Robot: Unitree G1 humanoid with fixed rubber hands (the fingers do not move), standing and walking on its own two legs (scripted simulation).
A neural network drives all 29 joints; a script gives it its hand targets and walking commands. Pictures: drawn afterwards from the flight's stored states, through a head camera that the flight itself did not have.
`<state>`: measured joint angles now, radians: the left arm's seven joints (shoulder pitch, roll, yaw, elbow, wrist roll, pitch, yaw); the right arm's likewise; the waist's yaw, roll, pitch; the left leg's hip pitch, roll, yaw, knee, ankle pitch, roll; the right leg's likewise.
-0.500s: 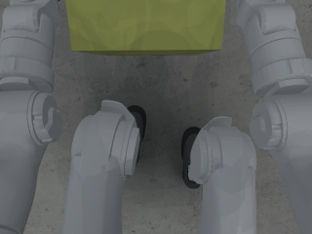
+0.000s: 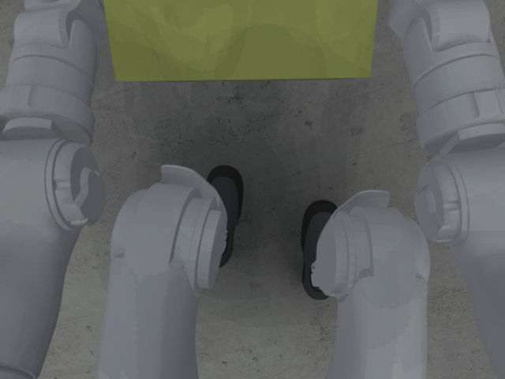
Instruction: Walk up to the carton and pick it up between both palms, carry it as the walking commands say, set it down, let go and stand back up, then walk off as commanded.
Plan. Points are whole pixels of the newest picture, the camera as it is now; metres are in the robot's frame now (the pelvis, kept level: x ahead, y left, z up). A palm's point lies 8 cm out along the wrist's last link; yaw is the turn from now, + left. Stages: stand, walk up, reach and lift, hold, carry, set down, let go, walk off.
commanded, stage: set down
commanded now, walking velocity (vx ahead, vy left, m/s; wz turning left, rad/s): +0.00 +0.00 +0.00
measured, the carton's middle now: out of the picture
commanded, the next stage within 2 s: let go in 1.68 s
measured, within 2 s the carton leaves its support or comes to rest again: neither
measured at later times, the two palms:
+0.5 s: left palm out of the picture +0.51 +0.31 -0.14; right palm out of the picture +0.58 -0.10 -0.14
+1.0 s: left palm out of the picture +0.51 +0.31 +0.00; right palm out of the picture +0.59 -0.10 +0.00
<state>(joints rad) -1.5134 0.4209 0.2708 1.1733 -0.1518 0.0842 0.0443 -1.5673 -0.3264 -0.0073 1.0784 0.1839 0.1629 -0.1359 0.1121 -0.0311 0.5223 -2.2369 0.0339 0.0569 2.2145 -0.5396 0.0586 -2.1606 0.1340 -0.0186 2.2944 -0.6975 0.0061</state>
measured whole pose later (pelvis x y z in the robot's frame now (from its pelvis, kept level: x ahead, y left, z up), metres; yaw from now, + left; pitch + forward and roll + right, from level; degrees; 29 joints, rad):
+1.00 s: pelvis -0.02 +0.01 +0.12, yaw +0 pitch +31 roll -3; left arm -1.44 0.50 0.23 0.71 -0.19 0.40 0.04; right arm -1.52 -0.45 -0.13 0.79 0.20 0.42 -0.10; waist 0.12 -0.03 0.52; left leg -1.89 -0.02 0.00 1.81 -0.45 0.04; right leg -1.80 0.08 -0.04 1.85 -0.59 0.00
